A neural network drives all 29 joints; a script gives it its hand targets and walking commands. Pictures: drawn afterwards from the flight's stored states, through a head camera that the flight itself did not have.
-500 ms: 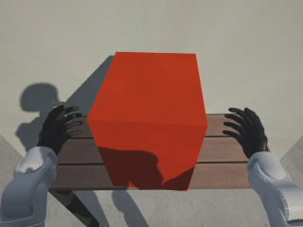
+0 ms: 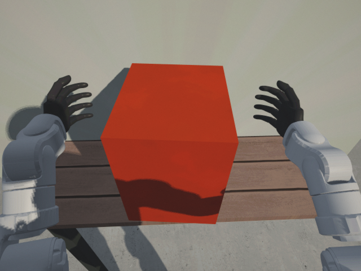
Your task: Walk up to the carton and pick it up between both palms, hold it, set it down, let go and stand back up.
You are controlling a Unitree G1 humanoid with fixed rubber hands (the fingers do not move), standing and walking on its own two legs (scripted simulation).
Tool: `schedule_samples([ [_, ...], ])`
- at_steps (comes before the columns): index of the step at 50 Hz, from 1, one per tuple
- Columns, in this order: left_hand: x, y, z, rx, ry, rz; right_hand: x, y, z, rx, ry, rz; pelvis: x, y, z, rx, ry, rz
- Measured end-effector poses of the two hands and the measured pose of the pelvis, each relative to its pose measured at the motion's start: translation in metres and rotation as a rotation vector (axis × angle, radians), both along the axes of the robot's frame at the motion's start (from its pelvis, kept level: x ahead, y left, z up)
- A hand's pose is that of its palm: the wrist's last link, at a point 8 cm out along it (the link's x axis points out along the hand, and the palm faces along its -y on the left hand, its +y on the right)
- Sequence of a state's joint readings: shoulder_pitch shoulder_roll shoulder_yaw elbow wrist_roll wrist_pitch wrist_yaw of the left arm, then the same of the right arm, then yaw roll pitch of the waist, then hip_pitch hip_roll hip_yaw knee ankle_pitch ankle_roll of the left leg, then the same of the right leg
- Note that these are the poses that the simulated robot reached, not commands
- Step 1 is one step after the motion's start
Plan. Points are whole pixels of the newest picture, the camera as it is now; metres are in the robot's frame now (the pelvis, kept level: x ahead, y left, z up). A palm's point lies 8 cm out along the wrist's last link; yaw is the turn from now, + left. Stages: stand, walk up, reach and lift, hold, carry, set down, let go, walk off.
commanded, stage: reach and lift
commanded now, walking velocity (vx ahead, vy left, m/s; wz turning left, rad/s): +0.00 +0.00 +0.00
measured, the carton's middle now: (174, 145) +0.41 +0.03 +0.07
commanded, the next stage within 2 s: none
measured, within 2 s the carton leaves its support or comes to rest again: neither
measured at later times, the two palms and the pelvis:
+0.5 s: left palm (59, 73) +0.41 +0.24 +0.27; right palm (285, 82) +0.41 -0.19 +0.25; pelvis +0.00 +0.00 +0.00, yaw +1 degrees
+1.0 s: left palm (77, 114) +0.41 +0.23 +0.18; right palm (264, 121) +0.40 -0.17 +0.16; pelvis -0.01 +0.00 +0.00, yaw +2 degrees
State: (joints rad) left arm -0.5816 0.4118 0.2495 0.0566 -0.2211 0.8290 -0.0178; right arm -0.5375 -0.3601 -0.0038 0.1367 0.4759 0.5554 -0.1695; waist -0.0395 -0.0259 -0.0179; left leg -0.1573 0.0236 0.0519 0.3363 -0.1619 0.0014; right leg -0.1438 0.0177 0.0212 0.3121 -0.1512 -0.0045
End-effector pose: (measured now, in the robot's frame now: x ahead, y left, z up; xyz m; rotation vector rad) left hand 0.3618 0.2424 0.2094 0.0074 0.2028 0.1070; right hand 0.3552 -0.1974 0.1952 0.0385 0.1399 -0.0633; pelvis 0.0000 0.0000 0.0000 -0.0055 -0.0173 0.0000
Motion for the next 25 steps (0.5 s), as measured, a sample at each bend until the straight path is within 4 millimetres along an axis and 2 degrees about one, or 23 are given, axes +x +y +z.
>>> schedule_samples([
  [13,0.029,0.001,0.040,0.001,-0.032,0.002,0.036,0.004,0.032,0.009,0.006,0.014,-0.001,-0.001,-0.001,-0.005,0.034,0.015],
  [25,0.052,-0.006,0.060,0.010,-0.026,-0.026,0.055,0.004,0.054,0.015,0.014,0.002,0.003,0.001,0.000,-0.010,0.031,0.021],
])
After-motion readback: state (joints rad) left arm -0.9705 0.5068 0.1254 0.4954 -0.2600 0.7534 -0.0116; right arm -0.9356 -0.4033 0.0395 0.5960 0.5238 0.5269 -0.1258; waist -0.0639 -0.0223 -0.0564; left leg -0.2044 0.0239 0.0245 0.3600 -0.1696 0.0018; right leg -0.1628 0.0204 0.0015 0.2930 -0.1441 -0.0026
